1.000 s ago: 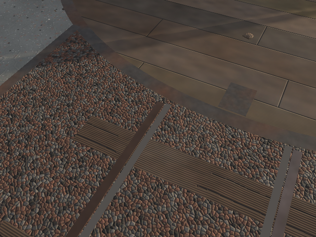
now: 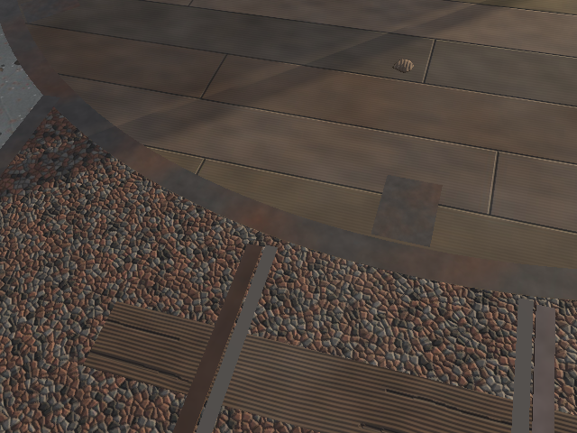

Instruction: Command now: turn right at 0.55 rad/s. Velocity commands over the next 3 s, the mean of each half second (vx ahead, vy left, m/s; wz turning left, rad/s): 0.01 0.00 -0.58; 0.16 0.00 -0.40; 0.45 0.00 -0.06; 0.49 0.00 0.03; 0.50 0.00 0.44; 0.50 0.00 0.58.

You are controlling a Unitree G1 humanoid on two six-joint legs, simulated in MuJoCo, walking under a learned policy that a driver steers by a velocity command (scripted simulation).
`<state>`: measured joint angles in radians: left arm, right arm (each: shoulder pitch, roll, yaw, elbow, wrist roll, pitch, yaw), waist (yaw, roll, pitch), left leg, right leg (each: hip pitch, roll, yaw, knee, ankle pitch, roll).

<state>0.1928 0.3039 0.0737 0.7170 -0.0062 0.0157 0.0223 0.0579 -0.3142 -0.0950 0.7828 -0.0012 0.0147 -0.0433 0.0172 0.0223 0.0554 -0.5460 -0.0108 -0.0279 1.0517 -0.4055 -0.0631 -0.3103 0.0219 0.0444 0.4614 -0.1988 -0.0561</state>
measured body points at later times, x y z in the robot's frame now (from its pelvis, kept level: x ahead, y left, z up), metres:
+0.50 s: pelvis +0.01 +0.04 +0.00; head +0.06 +0.04 +0.45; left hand +0.24 +0.28 -0.11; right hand +0.05 -0.27 -0.10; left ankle +0.05 +0.16 -0.74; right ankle -0.04 -0.09 -0.67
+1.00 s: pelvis +0.05 -0.04 +0.01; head +0.05 -0.06 +0.46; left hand +0.25 +0.17 -0.09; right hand +0.04 -0.36 -0.10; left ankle +0.23 +0.06 -0.69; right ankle -0.04 -0.09 -0.74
